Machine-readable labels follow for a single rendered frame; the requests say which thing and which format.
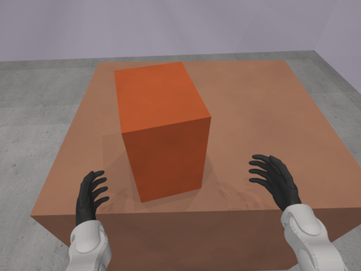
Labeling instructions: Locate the right robot forearm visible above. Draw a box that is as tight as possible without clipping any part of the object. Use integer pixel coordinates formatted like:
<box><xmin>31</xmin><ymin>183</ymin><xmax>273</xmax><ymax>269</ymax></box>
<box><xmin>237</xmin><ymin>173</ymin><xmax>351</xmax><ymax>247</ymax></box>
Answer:
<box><xmin>281</xmin><ymin>204</ymin><xmax>348</xmax><ymax>271</ymax></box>

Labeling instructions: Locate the pedestal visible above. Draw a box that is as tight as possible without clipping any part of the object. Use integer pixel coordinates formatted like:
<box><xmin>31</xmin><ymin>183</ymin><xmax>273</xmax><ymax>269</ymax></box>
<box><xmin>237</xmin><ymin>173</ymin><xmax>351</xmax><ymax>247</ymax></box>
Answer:
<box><xmin>30</xmin><ymin>60</ymin><xmax>361</xmax><ymax>271</ymax></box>

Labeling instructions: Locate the left robot forearm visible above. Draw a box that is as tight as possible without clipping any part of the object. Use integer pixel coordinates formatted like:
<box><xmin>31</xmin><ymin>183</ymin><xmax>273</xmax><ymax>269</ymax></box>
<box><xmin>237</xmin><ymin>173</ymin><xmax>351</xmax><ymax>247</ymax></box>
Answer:
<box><xmin>66</xmin><ymin>220</ymin><xmax>112</xmax><ymax>271</ymax></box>

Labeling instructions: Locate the right robot hand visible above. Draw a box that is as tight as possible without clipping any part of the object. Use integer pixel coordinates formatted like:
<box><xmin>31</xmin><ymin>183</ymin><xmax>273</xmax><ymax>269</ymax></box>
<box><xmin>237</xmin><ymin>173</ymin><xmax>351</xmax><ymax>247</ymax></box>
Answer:
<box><xmin>249</xmin><ymin>155</ymin><xmax>302</xmax><ymax>211</ymax></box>

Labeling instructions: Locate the carton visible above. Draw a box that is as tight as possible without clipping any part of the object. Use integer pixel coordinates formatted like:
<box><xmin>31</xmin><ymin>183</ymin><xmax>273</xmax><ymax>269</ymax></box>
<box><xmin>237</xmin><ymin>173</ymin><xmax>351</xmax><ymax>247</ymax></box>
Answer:
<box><xmin>114</xmin><ymin>62</ymin><xmax>211</xmax><ymax>203</ymax></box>

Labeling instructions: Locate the left robot hand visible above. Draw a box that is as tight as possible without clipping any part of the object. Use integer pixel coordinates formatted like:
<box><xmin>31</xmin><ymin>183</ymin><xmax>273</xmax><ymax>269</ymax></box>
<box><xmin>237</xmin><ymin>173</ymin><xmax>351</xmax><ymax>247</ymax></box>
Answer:
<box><xmin>76</xmin><ymin>171</ymin><xmax>109</xmax><ymax>226</ymax></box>

